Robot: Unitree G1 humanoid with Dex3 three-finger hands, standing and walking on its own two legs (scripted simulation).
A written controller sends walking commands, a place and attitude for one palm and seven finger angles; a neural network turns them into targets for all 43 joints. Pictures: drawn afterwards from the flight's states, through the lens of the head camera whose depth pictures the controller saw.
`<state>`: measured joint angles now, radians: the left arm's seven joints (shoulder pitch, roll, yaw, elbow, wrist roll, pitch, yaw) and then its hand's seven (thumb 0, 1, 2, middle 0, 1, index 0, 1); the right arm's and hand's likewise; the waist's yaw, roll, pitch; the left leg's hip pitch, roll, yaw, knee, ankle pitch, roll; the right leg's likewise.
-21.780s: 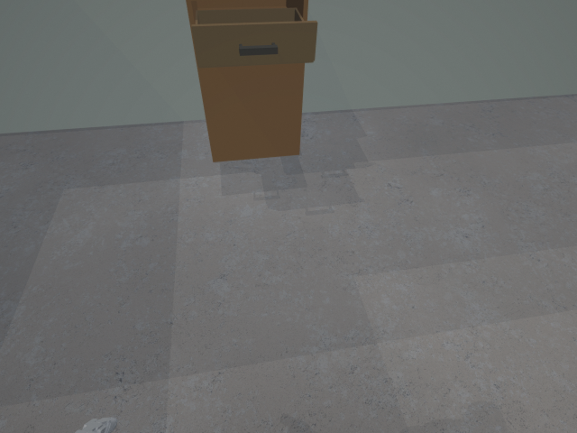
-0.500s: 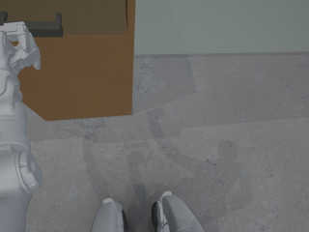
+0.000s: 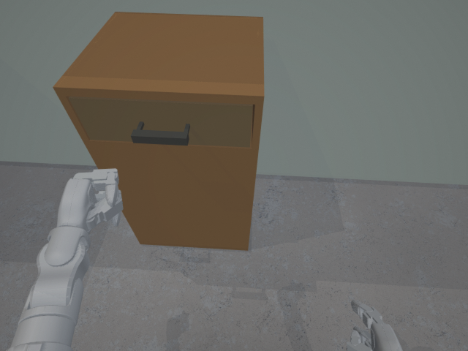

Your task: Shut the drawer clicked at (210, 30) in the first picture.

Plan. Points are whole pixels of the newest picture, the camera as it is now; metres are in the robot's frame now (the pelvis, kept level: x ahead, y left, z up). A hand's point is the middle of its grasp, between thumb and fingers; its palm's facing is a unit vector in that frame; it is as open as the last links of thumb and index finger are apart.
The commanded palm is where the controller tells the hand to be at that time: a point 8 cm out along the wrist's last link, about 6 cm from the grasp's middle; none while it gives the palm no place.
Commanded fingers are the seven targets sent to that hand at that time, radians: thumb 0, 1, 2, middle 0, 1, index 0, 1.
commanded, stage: draw the hand back to the body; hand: left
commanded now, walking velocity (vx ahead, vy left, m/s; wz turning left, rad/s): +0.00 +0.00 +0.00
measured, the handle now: (162, 131) +0.62 +0.21 -0.01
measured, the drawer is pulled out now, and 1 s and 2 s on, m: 0.00 0.00 0.00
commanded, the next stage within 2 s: step back with the hand held close in 0.76 s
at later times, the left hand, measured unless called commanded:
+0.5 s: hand (45, 257) +0.20 +0.23 +0.17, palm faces +0.36 -0.87 -0.35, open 3.3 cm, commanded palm +0.15 +0.27 +0.19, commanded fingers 0.00 0.90 0.90 -1.40 -1.60 -1.40 -1.60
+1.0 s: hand (28, 261) +0.19 +0.22 +0.20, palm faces +0.41 -0.81 -0.43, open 3.2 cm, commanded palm +0.12 +0.26 +0.20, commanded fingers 0.00 0.90 0.90 -1.40 -1.60 -1.40 -1.60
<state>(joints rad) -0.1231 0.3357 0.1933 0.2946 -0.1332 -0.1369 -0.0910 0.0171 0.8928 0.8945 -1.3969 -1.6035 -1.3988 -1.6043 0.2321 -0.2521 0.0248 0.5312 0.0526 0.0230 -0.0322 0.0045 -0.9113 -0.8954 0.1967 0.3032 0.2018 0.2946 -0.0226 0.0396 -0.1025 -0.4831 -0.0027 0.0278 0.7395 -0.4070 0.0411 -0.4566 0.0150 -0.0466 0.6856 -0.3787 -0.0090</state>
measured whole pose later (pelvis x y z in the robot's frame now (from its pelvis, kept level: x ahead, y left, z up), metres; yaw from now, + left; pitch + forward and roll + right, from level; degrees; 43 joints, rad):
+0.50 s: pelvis +0.00 -0.01 +0.03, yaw +0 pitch -4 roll -1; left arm 0.42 0.33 0.24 -0.34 -0.08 -0.07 0.09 0.02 0.89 0.89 -1.40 -1.60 -1.40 -1.60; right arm 0.20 -0.23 0.04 0.60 0.02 -0.05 -0.04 0.01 -0.91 -0.90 0.20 0.30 0.20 0.30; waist 0.05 0.07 0.00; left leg -0.10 -0.01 0.03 0.43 -0.27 0.03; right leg -0.08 0.02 -0.04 0.40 -0.26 -0.02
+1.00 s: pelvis +0.00 -0.02 +0.03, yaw +1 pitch -2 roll -1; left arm 0.52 0.36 0.34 -0.45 -0.06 -0.17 0.11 0.02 0.88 0.89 -1.40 -1.60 -1.40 -1.60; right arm 0.20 -0.23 0.02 0.60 0.00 -0.07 -0.05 0.01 -0.91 -0.90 0.20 0.30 0.20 0.30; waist 0.03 0.08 0.00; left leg -0.15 0.02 0.01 0.46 -0.28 0.01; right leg -0.11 0.05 -0.06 0.38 -0.25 -0.04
